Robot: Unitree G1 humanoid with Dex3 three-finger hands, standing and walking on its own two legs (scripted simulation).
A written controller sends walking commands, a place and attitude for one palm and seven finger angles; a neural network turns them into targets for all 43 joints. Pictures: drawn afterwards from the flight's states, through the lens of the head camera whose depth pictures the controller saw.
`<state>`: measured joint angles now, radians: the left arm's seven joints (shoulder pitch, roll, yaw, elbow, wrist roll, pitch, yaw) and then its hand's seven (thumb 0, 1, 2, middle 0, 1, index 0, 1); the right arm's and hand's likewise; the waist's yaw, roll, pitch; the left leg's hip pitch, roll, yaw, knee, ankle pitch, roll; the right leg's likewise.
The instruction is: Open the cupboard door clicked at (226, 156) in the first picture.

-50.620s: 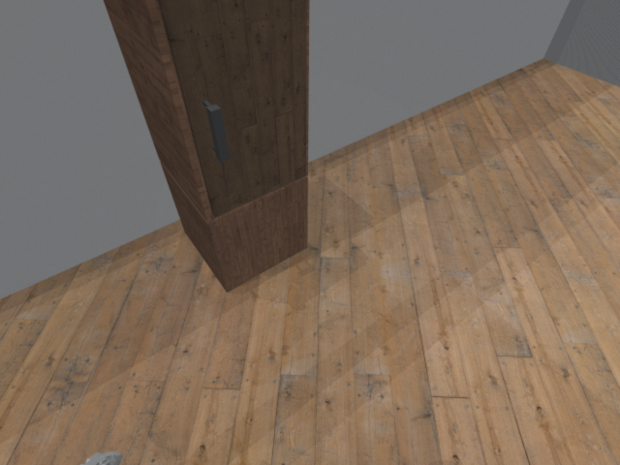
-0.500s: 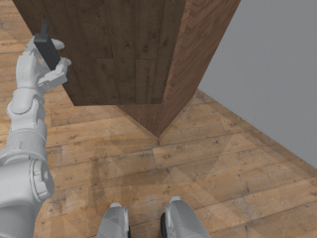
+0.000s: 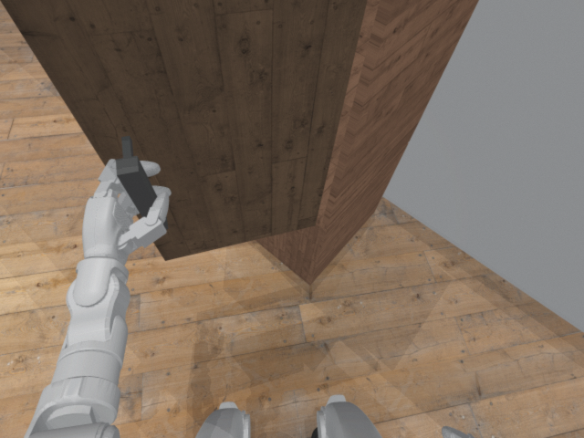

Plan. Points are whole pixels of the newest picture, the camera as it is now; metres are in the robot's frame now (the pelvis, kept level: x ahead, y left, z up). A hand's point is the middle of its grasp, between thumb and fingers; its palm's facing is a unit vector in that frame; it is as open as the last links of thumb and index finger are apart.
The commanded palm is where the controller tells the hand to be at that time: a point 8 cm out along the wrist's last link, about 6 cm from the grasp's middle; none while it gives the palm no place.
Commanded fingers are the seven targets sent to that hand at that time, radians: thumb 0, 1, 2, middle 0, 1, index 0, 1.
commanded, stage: pull the door open along its arc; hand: left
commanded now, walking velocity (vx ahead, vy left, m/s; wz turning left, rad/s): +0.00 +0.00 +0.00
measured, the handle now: (143, 186) +0.45 +0.21 +0.03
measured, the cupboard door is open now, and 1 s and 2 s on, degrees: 57 91 92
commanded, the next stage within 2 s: open thumb and fingers to let go in 0.50 s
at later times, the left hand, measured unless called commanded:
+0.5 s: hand (242, 307) +0.28 +0.06 +0.04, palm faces +0.36 -0.93 -0.03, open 6.7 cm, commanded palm +0.21 +0.09 +0.03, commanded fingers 0.00 0.90 0.90 -0.40 -1.35 -0.40 -1.35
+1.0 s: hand (247, 311) +0.27 +0.05 +0.04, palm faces +0.43 -0.90 -0.03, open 10.2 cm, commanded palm +0.23 +0.10 +0.03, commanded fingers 0.00 -0.50 0.30 -0.30 -1.20 -0.30 -1.20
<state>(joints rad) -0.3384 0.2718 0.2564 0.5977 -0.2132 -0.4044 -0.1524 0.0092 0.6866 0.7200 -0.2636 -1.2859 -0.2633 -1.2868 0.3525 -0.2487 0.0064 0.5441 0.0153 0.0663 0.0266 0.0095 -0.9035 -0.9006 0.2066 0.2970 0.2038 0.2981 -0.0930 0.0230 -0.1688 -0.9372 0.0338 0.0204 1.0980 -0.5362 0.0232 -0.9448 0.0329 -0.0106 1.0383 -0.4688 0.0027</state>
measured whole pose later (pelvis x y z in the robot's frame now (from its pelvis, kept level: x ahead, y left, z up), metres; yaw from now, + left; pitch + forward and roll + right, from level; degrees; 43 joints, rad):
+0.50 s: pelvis +0.01 -0.03 +0.00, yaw +4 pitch +16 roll -1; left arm 0.21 -0.07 -0.27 0.09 0.14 -0.29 0.54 0.02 0.64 0.72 -0.24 -1.29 -0.28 -1.31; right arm 0.18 -0.15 0.03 0.51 -0.07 -0.02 0.05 0.01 -0.90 -0.90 0.21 0.30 0.20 0.30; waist -0.01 0.02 -0.19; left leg -0.83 0.01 -0.04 1.10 -0.55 -0.01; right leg -0.83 0.01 -0.07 1.07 -0.53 -0.04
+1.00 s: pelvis -0.01 -0.05 +0.00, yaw +6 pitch +16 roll +1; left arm 0.11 -0.08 -0.18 0.22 0.09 -0.38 0.54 0.01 0.06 0.54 -0.32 -1.25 -0.34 -1.26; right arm 0.21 -0.20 -0.01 0.59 -0.08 -0.04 0.01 0.01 -0.90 -0.90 0.20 0.30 0.20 0.30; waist -0.02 0.03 -0.17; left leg -0.86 0.00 -0.06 1.10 -0.51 -0.05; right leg -0.88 0.00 -0.09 1.11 -0.52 -0.07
